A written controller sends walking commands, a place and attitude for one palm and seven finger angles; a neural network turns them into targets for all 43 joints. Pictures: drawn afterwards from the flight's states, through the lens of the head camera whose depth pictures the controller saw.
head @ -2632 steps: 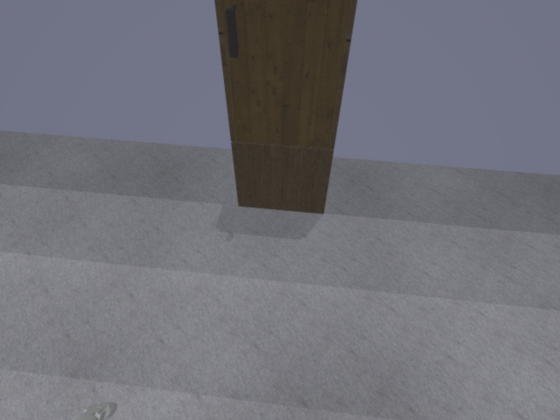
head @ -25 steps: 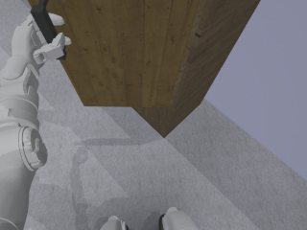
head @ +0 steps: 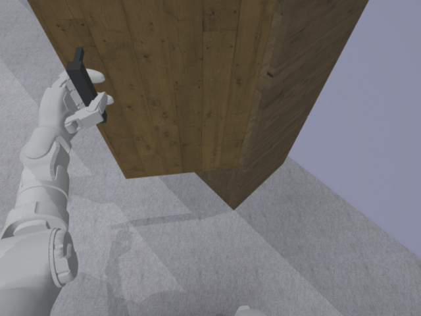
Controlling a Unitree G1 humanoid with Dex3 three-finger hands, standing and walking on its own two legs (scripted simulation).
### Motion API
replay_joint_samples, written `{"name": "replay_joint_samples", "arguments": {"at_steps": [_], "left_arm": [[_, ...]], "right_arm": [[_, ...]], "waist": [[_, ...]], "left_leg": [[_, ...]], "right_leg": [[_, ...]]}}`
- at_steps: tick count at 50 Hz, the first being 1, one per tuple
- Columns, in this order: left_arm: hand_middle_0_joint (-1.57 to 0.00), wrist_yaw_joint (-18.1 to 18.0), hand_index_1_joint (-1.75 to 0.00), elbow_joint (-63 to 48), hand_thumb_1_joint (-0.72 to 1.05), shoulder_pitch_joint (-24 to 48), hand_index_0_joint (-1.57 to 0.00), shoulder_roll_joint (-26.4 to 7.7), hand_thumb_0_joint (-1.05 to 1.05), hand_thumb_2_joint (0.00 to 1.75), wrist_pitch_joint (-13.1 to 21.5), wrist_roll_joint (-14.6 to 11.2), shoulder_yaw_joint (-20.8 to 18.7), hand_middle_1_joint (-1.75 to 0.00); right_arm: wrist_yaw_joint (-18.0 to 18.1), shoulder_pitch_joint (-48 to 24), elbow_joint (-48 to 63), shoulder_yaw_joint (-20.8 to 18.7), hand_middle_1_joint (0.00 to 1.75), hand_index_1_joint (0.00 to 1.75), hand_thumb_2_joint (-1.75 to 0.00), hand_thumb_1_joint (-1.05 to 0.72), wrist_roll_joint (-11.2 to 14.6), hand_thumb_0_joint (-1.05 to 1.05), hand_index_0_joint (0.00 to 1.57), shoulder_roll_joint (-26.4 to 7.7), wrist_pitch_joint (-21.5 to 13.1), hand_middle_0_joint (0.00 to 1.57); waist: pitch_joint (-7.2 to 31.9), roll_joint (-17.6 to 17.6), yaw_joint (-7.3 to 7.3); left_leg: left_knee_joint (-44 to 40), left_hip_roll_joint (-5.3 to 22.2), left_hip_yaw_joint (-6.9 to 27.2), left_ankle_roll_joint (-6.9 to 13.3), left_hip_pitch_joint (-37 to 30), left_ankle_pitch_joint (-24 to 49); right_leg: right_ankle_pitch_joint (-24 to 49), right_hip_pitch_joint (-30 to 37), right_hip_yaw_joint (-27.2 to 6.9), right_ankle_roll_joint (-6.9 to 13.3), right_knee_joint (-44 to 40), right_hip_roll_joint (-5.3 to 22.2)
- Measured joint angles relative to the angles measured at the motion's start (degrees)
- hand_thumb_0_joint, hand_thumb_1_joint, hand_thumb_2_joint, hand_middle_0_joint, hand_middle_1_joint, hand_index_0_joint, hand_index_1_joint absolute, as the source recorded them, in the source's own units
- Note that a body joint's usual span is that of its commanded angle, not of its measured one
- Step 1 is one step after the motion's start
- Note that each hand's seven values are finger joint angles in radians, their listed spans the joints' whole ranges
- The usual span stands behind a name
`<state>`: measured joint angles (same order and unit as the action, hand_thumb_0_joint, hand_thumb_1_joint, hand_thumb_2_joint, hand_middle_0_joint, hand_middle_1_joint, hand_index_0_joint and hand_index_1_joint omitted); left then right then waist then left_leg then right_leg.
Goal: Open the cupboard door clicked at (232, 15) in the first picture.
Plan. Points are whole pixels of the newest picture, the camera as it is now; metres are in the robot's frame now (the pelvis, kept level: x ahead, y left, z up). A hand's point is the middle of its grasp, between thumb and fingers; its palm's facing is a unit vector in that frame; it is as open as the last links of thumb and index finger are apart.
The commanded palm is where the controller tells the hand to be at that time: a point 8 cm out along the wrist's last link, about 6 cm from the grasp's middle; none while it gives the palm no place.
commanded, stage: pull the door open along its arc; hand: left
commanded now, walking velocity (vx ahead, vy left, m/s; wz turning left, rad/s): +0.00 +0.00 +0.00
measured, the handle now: (90, 87) +0.53 +0.19 +0.11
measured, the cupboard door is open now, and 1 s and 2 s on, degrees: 54 66 90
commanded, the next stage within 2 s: open thumb and fingers to let go in 1.42 s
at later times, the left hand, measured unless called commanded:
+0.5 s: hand (113, 130) +0.43 +0.14 +0.11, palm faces +0.40 -0.92 -0.02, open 5.7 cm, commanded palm +0.39 +0.18 +0.11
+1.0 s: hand (114, 136) +0.42 +0.13 +0.11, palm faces +0.34 -0.94 +0.01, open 5.7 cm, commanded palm +0.35 +0.17 +0.11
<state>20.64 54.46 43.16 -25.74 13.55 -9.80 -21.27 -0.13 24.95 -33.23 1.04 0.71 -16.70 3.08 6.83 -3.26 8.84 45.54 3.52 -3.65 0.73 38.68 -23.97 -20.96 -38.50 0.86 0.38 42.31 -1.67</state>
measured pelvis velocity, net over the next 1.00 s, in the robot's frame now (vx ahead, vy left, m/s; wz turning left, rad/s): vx -0.03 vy -0.01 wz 0.02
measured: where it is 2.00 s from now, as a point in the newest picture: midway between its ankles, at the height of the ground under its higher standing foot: outside the picture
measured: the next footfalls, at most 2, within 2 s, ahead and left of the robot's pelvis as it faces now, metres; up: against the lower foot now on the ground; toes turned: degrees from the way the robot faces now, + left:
none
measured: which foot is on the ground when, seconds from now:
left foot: down 0.00-1.00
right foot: down 0.00-1.00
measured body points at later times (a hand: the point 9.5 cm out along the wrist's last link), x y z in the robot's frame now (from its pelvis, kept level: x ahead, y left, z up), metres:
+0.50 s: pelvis -0.03 -0.02 +0.00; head +0.02 -0.03 +0.45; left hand +0.40 +0.18 +0.11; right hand +0.06 -0.25 -0.13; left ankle -0.03 +0.11 -0.71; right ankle -0.02 -0.12 -0.71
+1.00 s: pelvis -0.03 -0.01 +0.01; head +0.02 -0.02 +0.46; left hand +0.39 +0.18 +0.11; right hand +0.00 -0.27 -0.12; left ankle -0.03 +0.11 -0.71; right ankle -0.02 -0.12 -0.71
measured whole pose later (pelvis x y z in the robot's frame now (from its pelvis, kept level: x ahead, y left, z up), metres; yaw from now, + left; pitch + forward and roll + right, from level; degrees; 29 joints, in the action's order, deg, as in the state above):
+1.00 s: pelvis -0.03 -0.01 +0.01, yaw +1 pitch +11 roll -1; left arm -16.2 50.1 36.9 -7.7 20.0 -2.9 -15.1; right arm -0.9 22.5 -41.1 -1.8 -2.4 -14.8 -2.2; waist 5.9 -3.1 5.2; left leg 41.2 2.7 -2.9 -0.1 32.6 -19.6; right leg -18.0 -32.8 1.6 1.2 39.7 -1.1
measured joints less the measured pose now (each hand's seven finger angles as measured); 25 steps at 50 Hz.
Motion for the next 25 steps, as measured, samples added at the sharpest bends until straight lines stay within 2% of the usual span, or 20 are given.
{"name": "replay_joint_samples", "arguments": {"at_steps": [4,5,9,13,16,18,21,25], "left_arm": [[-0.34,-0.55,-1.35,-9.54,0.70,-9.02,-0.34,4.11,0.00,0.73,-0.83,-2.07,2.57,-1.34],[-0.34,-1.61,-1.34,-11.84,0.70,-10.79,-0.34,5.62,0.00,0.73,-1.28,-2.27,3.27,-1.34],[-0.34,-12.87,-1.32,-16.66,0.67,-12.89,-0.35,13.47,0.01,0.75,-2.26,-2.39,5.72,-1.34],[-0.35,-25.44,-1.31,-15.51,0.67,-9.14,-0.36,18.74,0.00,0.78,-3.13,1.61,6.56,-1.34],[-0.35,-34.60,-1.32,-12.91,0.69,-5.59,-0.38,20.49,-0.01,0.80,-3.50,6.33,7.14,-1.33],[-0.35,-38.99,-1.33,-11.00,0.71,-3.95,-0.38,20.80,-0.01,0.82,-3.17,8.80,7.55,-1.33],[-0.35,-41.70,-1.34,-7.88,0.72,-2.24,-0.36,20.41,0.00,0.83,-1.93,9.78,7.23,-1.33],[-0.34,-40.93,-1.34,-3.66,0.73,-0.66,-0.35,18.86,0.00,0.83,0.27,9.27,6.58,-1.34]], "right_arm": [[-0.44,-1.29,1.11,-0.47,0.30,0.30,-0.90,-0.91,0.66,0.00,0.20,0.27,-0.20,0.20],[-0.49,-1.70,1.30,-0.70,0.30,0.30,-0.90,-0.91,0.70,0.00,0.20,0.40,-0.46,0.20],[-1.04,-4.72,0.43,-1.29,0.30,0.30,-0.90,-0.91,0.42,0.00,0.20,1.11,-1.82,0.20],[-1.16,-8.35,-1.14,-1.32,0.30,0.30,-0.90,-0.91,-1.06,0.00,0.20,2.24,-3.13,0.20],[-1.29,-10.22,-2.16,-1.27,0.30,0.30,-0.90,-0.91,-2.52,0.00,0.20,3.17,-3.83,0.20],[-1.34,-10.74,-2.81,-1.16,0.30,0.30,-0.90,-0.91,-3.22,0.00,0.20,3.76,-4.27,0.20],[-0.99,-10.26,-4.06,-0.91,0.30,0.30,-0.90,-0.91,-3.71,0.00,0.20,4.56,-4.66,0.20],[-0.18,-7.95,-6.17,-0.66,0.30,0.30,-0.90,-0.91,-3.72,0.00,0.20,4.80,-4.93,0.20]], "waist": [[0.70,-0.02,-1.60],[0.79,-0.10,-2.20],[0.18,-0.12,-4.30],[-0.64,0.39,-5.25],[-0.74,0.45,-5.27],[-0.67,0.30,-5.01],[-0.81,0.24,-4.65],[-1.24,0.27,-4.20]], "left_leg": [[-1.90,-0.29,-0.38,0.02,-3.44,0.35],[-2.19,-0.33,-0.34,0.00,-4.15,0.42],[-2.42,-0.80,0.68,-0.18,-5.78,0.80],[-1.66,-1.38,1.97,-0.40,-5.25,1.51],[-0.89,-1.67,2.53,-0.58,-3.92,2.02],[-0.54,-1.75,2.66,-0.69,-3.13,2.30],[-0.49,-1.68,2.65,-0.88,-2.81,2.67],[-0.96,-1.46,2.77,-1.14,-3.23,3.19]], "right_leg": [[0.13,3.09,-0.40,-0.07,-1.32,0.20],[0.16,3.83,-0.37,-0.10,-1.63,0.22],[0.21,6.01,0.63,-0.15,-1.99,0.69],[0.20,5.93,1.91,0.09,-0.96,1.29],[0.23,4.65,2.48,0.34,0.21,1.61],[0.28,3.76,2.60,0.50,0.87,1.71],[0.45,3.23,2.59,0.75,1.33,1.66],[0.86,3.56,2.70,1.09,1.04,1.41]]}}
